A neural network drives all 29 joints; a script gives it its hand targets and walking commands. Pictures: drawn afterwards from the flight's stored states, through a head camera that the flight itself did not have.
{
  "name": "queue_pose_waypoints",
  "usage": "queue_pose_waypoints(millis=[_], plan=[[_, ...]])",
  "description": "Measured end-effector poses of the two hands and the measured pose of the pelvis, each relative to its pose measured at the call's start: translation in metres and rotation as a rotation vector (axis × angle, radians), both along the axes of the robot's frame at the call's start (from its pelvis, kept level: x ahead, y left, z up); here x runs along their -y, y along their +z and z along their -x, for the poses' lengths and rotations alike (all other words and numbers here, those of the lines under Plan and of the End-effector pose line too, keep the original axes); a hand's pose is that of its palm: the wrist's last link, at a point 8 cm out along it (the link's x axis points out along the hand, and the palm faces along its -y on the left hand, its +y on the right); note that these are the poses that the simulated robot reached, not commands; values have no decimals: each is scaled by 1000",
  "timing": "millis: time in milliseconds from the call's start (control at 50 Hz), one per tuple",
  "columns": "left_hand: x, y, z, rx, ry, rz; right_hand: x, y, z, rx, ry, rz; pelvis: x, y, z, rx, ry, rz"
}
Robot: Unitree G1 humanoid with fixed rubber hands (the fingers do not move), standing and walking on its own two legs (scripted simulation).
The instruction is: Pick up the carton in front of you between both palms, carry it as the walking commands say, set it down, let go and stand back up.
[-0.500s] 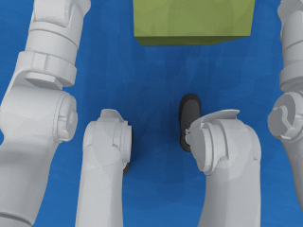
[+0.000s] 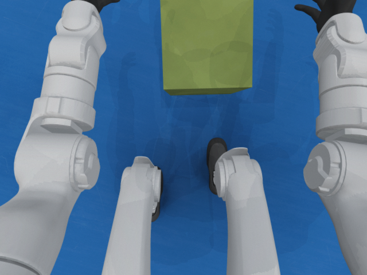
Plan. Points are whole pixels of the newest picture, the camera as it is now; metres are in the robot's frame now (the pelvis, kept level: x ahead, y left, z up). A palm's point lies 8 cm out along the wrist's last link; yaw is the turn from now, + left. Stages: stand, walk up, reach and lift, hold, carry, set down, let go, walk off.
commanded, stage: set down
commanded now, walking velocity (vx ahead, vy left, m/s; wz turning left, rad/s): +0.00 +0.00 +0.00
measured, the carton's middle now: (203, 56) +0.54 -0.09 -0.39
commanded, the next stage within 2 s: let go in 0.34 s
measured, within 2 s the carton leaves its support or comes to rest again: neither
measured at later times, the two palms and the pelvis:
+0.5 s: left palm out of the picture +0.55 +0.13 +0.04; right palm out of the picture +0.50 -0.28 +0.03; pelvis +0.03 -0.01 +0.13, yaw -1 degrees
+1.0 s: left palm out of the picture +0.39 +0.18 +0.14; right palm out of the picture +0.33 -0.27 +0.14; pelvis +0.08 -0.01 +0.23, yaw -3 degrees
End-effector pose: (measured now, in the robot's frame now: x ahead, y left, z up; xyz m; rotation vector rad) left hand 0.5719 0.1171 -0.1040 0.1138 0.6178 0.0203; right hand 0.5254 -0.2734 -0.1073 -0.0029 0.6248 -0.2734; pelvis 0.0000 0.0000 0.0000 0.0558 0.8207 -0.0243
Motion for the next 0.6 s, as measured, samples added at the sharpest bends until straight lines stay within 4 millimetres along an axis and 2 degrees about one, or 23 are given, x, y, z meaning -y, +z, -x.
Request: queue_pose_waypoints(millis=[280,420,500,600], plan=[[-4,94,0,0,-10,9,1,90,5,-1,9,-8,3,80,-13,4,-10,-2],[-5,128,4,-13,-18,-4,1,123,10,-15,28,7,6,115,-20,18,-12,0],[-9,140,19,-36,-21,-45,2,135,22,-49,69,39,8,135,-27,35,-13,1],[-18,155,56,-79,-18,-90,5,150,55,-114,130,75,12,161,-40,85,-16,5]])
